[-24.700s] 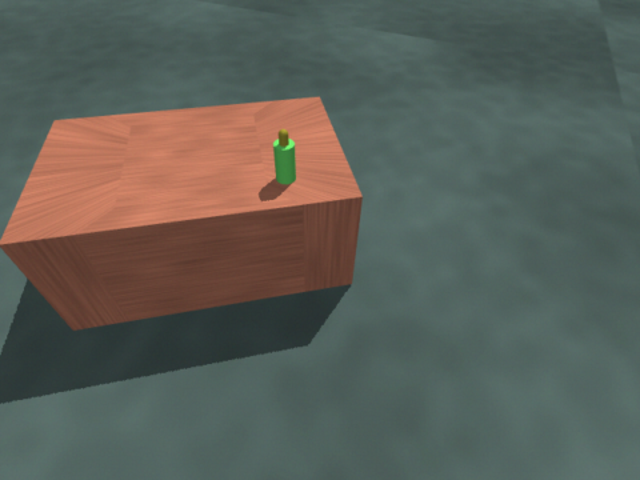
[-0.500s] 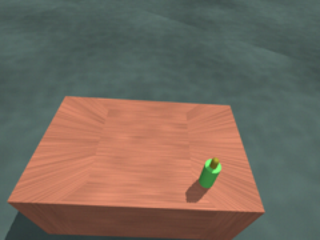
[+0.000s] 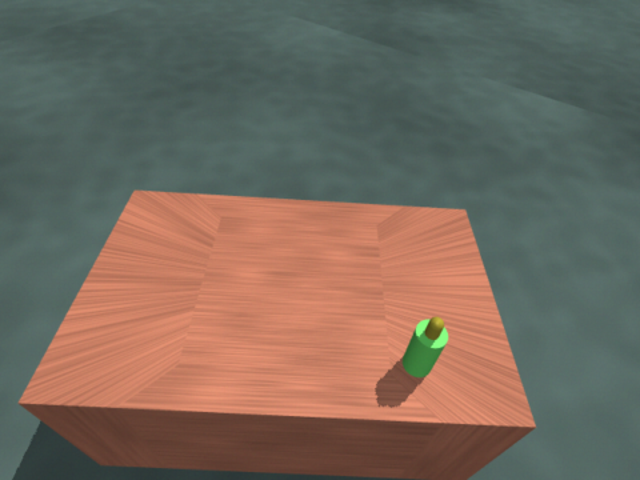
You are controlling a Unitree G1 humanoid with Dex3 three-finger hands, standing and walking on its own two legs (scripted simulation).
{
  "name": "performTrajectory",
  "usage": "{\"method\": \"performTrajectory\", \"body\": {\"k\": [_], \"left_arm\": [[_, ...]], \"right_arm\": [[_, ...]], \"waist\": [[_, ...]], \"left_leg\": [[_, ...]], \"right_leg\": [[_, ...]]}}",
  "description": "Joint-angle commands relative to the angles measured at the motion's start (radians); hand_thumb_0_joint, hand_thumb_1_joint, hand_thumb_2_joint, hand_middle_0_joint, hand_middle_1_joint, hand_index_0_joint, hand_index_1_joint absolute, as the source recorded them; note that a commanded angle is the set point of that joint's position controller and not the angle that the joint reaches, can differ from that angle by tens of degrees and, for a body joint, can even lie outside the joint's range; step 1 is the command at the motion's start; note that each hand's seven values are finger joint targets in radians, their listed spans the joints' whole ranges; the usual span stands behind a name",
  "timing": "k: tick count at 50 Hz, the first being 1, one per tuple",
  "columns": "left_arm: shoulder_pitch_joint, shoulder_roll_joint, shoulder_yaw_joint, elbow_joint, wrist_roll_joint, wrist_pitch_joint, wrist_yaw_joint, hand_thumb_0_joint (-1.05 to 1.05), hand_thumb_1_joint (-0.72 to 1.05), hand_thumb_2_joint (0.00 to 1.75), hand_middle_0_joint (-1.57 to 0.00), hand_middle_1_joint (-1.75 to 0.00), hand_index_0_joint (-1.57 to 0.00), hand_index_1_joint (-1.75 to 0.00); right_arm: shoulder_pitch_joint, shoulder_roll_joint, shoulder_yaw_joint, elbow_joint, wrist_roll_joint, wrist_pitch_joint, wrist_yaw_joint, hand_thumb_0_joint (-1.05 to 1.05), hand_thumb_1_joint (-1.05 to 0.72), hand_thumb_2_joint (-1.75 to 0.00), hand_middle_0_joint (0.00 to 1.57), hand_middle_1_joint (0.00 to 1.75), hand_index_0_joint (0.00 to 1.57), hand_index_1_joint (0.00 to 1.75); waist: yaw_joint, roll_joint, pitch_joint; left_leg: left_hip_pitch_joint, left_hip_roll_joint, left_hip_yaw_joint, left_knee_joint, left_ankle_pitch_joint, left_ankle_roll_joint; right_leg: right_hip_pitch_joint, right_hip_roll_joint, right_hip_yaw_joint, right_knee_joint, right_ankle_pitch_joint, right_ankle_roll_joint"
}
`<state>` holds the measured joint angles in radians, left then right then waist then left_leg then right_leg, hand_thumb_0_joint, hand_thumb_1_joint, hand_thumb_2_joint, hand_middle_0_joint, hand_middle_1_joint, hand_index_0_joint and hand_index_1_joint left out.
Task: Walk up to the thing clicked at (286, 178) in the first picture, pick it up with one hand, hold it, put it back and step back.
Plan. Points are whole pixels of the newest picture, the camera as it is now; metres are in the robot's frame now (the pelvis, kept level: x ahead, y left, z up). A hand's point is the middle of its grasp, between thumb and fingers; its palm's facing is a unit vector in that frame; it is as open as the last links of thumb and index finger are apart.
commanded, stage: stand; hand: right
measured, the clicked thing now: (426, 343) +0.45 -0.23 -0.24
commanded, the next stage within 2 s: none
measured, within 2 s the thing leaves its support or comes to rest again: neither
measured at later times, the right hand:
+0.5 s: hand out of the picture +0.08 -0.25 -0.15, palm faces -0.03 +0.93 -0.36, open 7.5 cm
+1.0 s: hand out of the picture +0.08 -0.25 -0.15, palm faces -0.04 +0.94 -0.35, open 7.4 cm
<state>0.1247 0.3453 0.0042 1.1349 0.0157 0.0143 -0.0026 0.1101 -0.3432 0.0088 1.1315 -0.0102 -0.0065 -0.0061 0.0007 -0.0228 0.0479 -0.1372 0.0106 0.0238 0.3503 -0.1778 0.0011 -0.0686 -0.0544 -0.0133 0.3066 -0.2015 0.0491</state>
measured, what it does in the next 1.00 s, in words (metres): stands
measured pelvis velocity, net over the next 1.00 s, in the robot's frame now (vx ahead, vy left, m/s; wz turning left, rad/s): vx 0.00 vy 0.00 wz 0.02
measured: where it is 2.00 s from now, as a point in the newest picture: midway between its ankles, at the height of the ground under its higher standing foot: outside the picture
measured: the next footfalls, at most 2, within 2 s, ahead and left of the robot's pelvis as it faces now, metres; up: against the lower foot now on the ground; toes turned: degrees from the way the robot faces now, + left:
none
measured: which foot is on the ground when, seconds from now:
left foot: down 0.00-1.00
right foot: down 0.00-1.00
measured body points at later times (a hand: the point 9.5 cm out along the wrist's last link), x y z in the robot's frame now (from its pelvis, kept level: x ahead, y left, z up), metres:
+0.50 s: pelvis +0.00 +0.00 +0.00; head +0.00 +0.01 +0.45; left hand +0.07 +0.30 -0.14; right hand +0.08 -0.30 -0.13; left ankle +0.01 +0.12 -0.75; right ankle -0.02 -0.15 -0.75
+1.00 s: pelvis +0.00 +0.00 +0.00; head +0.01 +0.01 +0.45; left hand +0.06 +0.30 -0.14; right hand +0.08 -0.30 -0.13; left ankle +0.01 +0.12 -0.75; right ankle -0.02 -0.15 -0.75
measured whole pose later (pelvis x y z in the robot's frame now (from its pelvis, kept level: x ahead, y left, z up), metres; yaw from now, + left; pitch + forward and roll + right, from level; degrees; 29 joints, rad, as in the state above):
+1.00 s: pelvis +0.00 +0.00 +0.00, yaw +1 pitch -2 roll +0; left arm 0.14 0.35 0.00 1.12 0.01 0.00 0.00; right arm 0.11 -0.34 0.00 1.13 -0.01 -0.01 0.00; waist 0.00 -0.01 0.05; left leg -0.14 0.00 0.00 0.35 -0.17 0.00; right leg -0.06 -0.06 -0.03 0.30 -0.20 0.05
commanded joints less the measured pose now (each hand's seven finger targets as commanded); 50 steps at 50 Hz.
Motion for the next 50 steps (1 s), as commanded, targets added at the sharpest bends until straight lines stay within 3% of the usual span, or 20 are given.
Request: {"method": "performTrajectory", "body": {"k": [1,5,10,14,28,39,47,50], "left_arm": [[-0.027,0.197,0.037,-0.056,0.003,-0.025,0.016,0.00,0.90,0.90,-0.20,-0.30,-0.20,-0.30],[-0.028,0.200,0.037,-0.059,0.003,-0.027,0.017,0.00,0.90,0.90,-0.20,-0.30,-0.20,-0.30],[-0.028,0.199,0.035,-0.062,0.001,-0.028,0.016,0.00,0.90,0.90,-0.20,-0.30,-0.20,-0.30],[-0.028,0.199,0.035,-0.066,0.003,-0.030,0.016,0.00,0.90,0.90,-0.20,-0.30,-0.20,-0.30],[-0.021,0.203,0.041,-0.069,0.003,-0.031,0.011,0.00,0.90,0.90,-0.20,-0.30,-0.20,-0.30],[-0.016,0.200,0.037,-0.076,0.000,-0.034,0.014,0.00,0.90,0.90,-0.20,-0.30,-0.20,-0.30],[-0.012,0.206,0.039,-0.073,0.002,-0.031,0.013,0.00,0.90,0.90,-0.20,-0.30,-0.20,-0.30],[-0.012,0.206,0.039,-0.076,0.001,-0.034,0.014,0.00,0.90,0.90,-0.20,-0.30,-0.20,-0.30]], "right_arm": [[-0.040,-0.228,-0.041,-0.063,-0.001,-0.021,-0.018,0.00,-0.59,-0.90,0.20,0.30,0.20,0.30],[-0.039,-0.229,-0.041,-0.063,-0.001,-0.021,-0.017,0.00,-0.90,-0.90,0.20,0.30,0.20,0.30],[-0.029,-0.224,-0.039,-0.058,-0.001,-0.019,-0.016,0.00,-0.90,-0.90,0.20,0.30,0.20,0.30],[-0.028,-0.223,-0.039,-0.061,0.000,-0.020,-0.015,0.00,-0.90,-0.90,0.20,0.30,0.20,0.30],[-0.031,-0.226,-0.047,-0.061,-0.002,-0.020,-0.009,0.00,-0.90,-0.90,0.20,0.30,0.20,0.30],[-0.031,-0.227,-0.047,-0.061,-0.002,-0.022,-0.010,0.00,-0.90,-0.90,0.20,0.30,0.20,0.30],[-0.025,-0.219,-0.043,-0.059,0.000,-0.020,-0.009,0.00,-0.90,-0.90,0.20,0.30,0.20,0.30],[-0.028,-0.225,-0.047,-0.061,0.000,-0.022,-0.008,0.00,-0.90,-0.90,0.20,0.30,0.20,0.30]], "waist": [[0.002,0.019,-0.073],[0.000,0.018,-0.082],[0.000,0.022,-0.071],[-0.002,0.014,-0.081],[-0.004,0.028,-0.035],[0.001,0.028,-0.072],[-0.002,0.021,-0.055],[-0.002,0.016,-0.057]], "left_leg": [[0.039,0.121,-0.103,-0.045,0.185,0.018],[0.051,0.122,-0.098,-0.036,0.226,0.019],[0.032,0.120,-0.098,-0.042,0.200,0.017],[0.029,0.122,-0.101,-0.039,0.234,0.020],[-0.014,0.109,-0.117,-0.078,0.055,0.015],[0.026,0.119,-0.115,-0.039,0.212,0.021],[0.012,0.113,-0.117,-0.056,0.143,0.019],[0.025,0.117,-0.118,-0.050,0.177,0.021]], "right_leg": [[-0.005,-0.082,0.059,-0.043,0.131,-0.049],[-0.001,-0.084,0.055,-0.041,0.161,-0.048],[0.007,-0.086,0.055,-0.046,0.143,-0.048],[0.021,-0.087,0.052,-0.042,0.177,-0.047],[-0.013,-0.083,0.050,-0.061,0.046,-0.053],[0.004,-0.089,0.045,-0.047,0.129,-0.051],[-0.004,-0.089,0.044,-0.052,0.095,-0.053],[-0.012,-0.089,0.044,-0.051,0.101,-0.052]]}}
